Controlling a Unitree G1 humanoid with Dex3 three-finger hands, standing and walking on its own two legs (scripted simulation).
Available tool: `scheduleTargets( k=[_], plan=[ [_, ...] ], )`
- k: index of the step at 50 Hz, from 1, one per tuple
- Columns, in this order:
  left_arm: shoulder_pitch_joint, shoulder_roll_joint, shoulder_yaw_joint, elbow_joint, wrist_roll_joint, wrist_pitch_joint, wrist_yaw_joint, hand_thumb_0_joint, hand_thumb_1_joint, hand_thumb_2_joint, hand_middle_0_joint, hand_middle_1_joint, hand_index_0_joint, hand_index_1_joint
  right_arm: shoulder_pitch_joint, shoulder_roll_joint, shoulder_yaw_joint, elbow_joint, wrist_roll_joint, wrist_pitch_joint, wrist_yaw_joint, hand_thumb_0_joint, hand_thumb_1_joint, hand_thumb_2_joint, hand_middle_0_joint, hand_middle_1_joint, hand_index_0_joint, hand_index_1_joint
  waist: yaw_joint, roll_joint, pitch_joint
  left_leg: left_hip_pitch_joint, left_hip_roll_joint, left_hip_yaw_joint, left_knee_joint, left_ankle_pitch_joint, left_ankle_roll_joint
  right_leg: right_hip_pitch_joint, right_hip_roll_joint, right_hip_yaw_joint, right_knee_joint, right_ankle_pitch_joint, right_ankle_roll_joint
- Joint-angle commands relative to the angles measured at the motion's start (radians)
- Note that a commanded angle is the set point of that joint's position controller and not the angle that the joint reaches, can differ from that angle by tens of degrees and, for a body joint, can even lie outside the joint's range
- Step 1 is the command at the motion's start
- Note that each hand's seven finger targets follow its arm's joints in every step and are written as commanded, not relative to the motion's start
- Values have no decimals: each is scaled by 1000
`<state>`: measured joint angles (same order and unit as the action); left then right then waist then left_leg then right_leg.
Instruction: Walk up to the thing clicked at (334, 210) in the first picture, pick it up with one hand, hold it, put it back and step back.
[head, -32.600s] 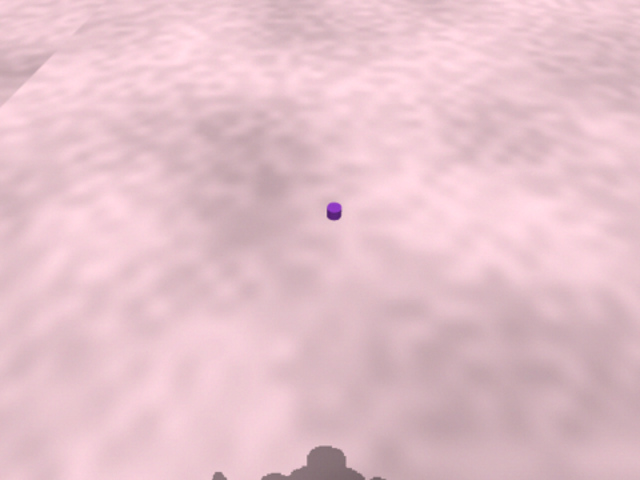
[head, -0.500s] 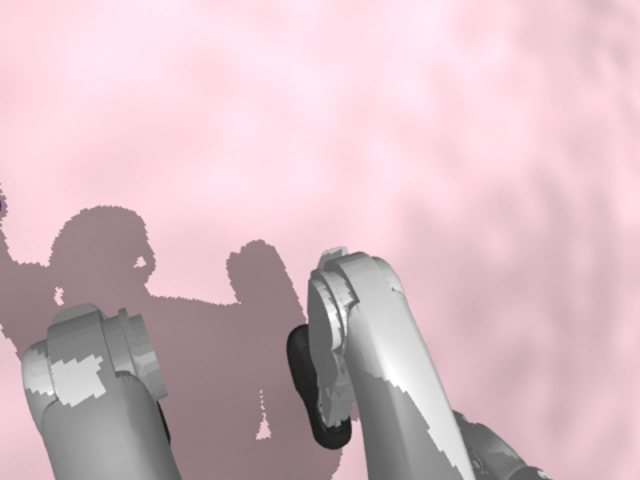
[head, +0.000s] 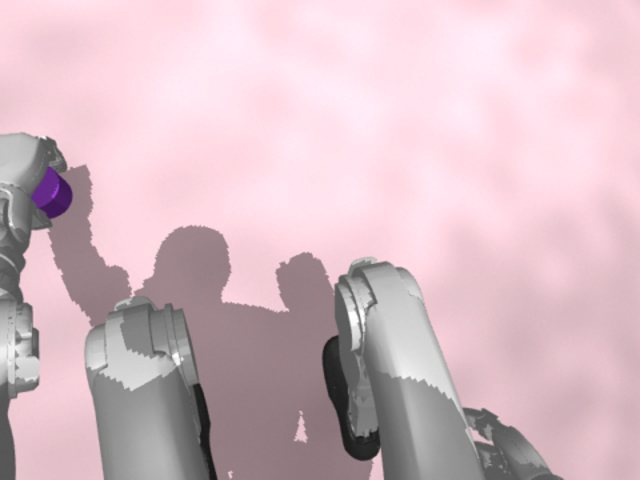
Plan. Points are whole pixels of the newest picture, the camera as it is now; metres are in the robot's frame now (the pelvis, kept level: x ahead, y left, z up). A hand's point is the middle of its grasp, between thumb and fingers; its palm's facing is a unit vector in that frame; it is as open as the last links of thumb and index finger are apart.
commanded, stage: lift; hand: left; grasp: from above
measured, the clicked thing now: (38, 190) +0.47 +0.31 -0.19
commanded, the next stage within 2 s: hold in 1.84 s
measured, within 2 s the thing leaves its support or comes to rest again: neither
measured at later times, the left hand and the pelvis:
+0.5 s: hand out of the picture +0.43 +0.32 -0.09, palm faces -0.47 -0.10 -0.88, open 8.6 cm; pelvis -0.01 +0.00 +0.04, yaw +2 degrees
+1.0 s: hand out of the picture +0.36 +0.31 +0.10, palm faces -0.41 -0.13 -0.90, open 8.7 cm; pelvis +0.00 +0.01 +0.19, yaw +6 degrees
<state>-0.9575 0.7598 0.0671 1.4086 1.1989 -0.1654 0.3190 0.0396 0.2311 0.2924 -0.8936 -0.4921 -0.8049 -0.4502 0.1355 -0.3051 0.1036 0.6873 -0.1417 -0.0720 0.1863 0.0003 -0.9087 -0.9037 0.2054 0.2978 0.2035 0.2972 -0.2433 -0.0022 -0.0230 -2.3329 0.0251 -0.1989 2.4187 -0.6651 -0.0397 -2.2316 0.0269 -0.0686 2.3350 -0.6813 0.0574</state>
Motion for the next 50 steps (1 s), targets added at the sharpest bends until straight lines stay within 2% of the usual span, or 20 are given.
scheduleTargets(
  k=[1, 4, 5, 6, 9, 13, 15, 17, 19, 21, 22, 24, 32, 38, 40, 42, 45, 48, 49, 50],
  plan=[
    [-335, 266, 33, -202, -5, -3, 27, 0, 779, 586, -1081, -622, -1117, -587, 214, -247, -91, -11, 9, 12, -28, 0, -903, -898, 200, 300, 200, 300, -6, 306, -729, 529, -14, 137, -246, 181, 58, 359, 28, -93, -264, 238, -88],
    [-328, 250, 23, -181, -7, 0, 20, 0, 793, 607, -1094, -635, -1128, -601, 225, -237, -92, -5, 12, 24, -35, 0, -905, -899, 200, 300, 200, 300, -14, 282, -704, 500, -14, 142, -249, 172, 63, 373, 28, -82, -280, 230, -86],
    [-332, 256, 27, -189, -7, -1, 18, 0, 794, 527, -1104, -660, -1156, -606, 223, -234, -92, -7, 12, 27, -38, 0, -937, -912, 199, 300, 199, 300, -10, 285, -711, 498, -14, 142, -255, 167, 63, 376, 29, -81, -281, 223, -87],
    [-313, 257, 30, -176, -7, 2, 13, 0, 751, 499, -1051, -617, -1101, -565, 221, -232, -94, -8, 13, 29, -41, 0, -918, -905, 200, 300, 199, 300, -1, 281, -708, 502, -15, 143, -262, 155, 62, 371, 30, -77, -286, 202, -91],
    [-299, 249, 35, -207, -19, 13, 0, 0, 690, 468, -1000, -614, -1054, -557, 226, -232, -105, -10, 21, 36, -45, 0, -919, -905, 200, 300, 199, 300, 20, 314, -719, 533, -21, 149, -302, 139, 59, 363, 23, -84, -295, 187, -95],
    [-303, 239, 26, -276, -45, 30, -40, 0, 695, 501, -1002, -628, -1054, -574, 227, -225, -124, -18, 36, 50, -53, 0, -916, -904, 200, 300, 200, 300, 30, 321, -762, 568, -19, 155, -326, 140, 62, 376, 21, -72, -318, 190, -96],
    [-273, 246, 33, -318, -47, 36, -57, 0, 680, 515, -1002, -619, -1050, -569, 232, -217, -135, -13, 46, 58, -57, 0, -917, -904, 200, 300, 200, 300, 54, 314, -796, 596, -21, 162, -343, 160, 62, 412, 19, -63, -330, 205, -95],
    [-243, 209, 19, -343, -54, 38, -77, 0, 686, 523, -999, -627, -1049, -574, 233, -208, -144, -16, 52, 64, -60, 0, -916, -904, 200, 300, 200, 300, 51, 300, -791, 609, -21, 165, -357, 165, 63, 420, 18, -60, -347, 211, -93],
    [-217, 211, 25, -369, -57, 37, -93, 0, 653, 510, -974, -626, -1024, -574, 234, -213, -157, -15, 59, 71, -67, 0, -917, -904, 200, 300, 200, 300, 61, 284, -753, 614, -23, 155, -387, 137, 62, 390, 13, -64, -361, 177, -100],
    [-238, 203, 18, -449, -63, 35, -109, 0, 628, 515, -963, -608, -1008, -561, 236, -206, -165, -23, 69, 76, -73, 0, -916, -904, 200, 300, 200, 300, 67, 305, -809, 664, -22, 154, -412, 151, 62, 415, 11, -59, -374, 196, -98],
    [-200, 199, 26, -435, -63, 40, -117, 0, 647, 531, -969, -632, -1017, -582, 234, -213, -172, -24, 72, 80, -77, 0, -915, -904, 200, 300, 200, 300, 75, 295, -783, 670, -23, 142, -427, 142, 60, 396, 7, -62, -377, 183, -101],
    [-181, 162, 3, -477, -81, 42, -134, 0, 629, 554, -955, -648, -1002, -600, 227, -201, -175, -36, 81, 83, -81, 0, -914, -903, 200, 300, 200, 300, 76, 286, -775, 679, -22, 139, -461, 114, 62, 402, 8, -57, -402, 162, -99],
    [-48, 123, -16, -612, -138, 63, -179, 0, 604, 537, -912, -684, -968, -626, 198, -183, -192, -66, 111, 90, -113, 0, -911, -902, 200, 300, 200, 300, 116, 225, -749, 754, -19, 122, -596, 39, 68, 491, 5, -38, -521, 98, -92],
    [16, 86, -32, -783, -173, 92, -197, 0, 597, 553, -915, -683, -966, -631, 162, -166, -200, -91, 131, 96, -142, 0, -911, -903, 200, 300, 200, 300, 123, 230, -776, 895, -13, 120, -702, 73, 61, 607, 0, -25, -612, 141, -86],
    [38, 110, -12, -821, -180, 105, -198, 0, 607, 566, -912, -711, -966, -654, 146, -160, -201, -96, 135, 99, -153, 0, -910, -903, 200, 300, 200, 300, 131, 222, -765, 929, -13, 121, -744, 68, 62, 645, -2, -18, -657, 132, -83],
    [66, 79, -30, -845, -186, 118, -201, 0, 597, 568, -911, -699, -962, -646, 131, -150, -199, -99, 139, 100, -162, 0, -910, -903, 200, 300, 200, 300, 133, 210, -778, 988, -11, 125, -780, 93, 60, 700, -1, -13, -699, 151, -82],
    [146, 34, -51, -871, -201, 142, -209, 0, 606, 576, -921, -698, -970, -648, 118, -138, -197, -98, 146, 102, -175, 0, -910, -902, 200, 300, 200, 300, 144, 205, -750, 1063, -9, 130, -851, 137, 57, 781, -4, -7, -762, 185, -80],
    [185, 33, -55, -910, -206, 163, -220, 0, 608, 582, -925, -690, -971, -643, 103, -134, -195, -102, 154, 107, -188, 0, -907, -901, 200, 300, 200, 300, 153, 198, -742, 1150, -3, 126, -934, 137, 54, 858, -1, -4, -831, 188, -79],
    [204, 0, -75, -920, -210, 169, -223, 0, 621, 585, -935, -698, -981, -650, 99, -126, -195, -100, 155, 108, -194, 0, -907, -901, 200, 300, 200, 300, 146, 184, -724, 1169, -3, 133, -952, 141, 54, 881, -1, 2, -865, 191, -77],
    [240, 4, -63, -908, -219, 175, -225, 0, 627, 565, -946, -669, -989, -624, 87, -126, -191, -97, 158, 106, -198, 0, -907, -901, 200, 300, 200, 300, 155, 177, -687, 1180, 0, 123, -988, 121, 53, 901, -1, 1, -879, 179, -76]
  ],
)
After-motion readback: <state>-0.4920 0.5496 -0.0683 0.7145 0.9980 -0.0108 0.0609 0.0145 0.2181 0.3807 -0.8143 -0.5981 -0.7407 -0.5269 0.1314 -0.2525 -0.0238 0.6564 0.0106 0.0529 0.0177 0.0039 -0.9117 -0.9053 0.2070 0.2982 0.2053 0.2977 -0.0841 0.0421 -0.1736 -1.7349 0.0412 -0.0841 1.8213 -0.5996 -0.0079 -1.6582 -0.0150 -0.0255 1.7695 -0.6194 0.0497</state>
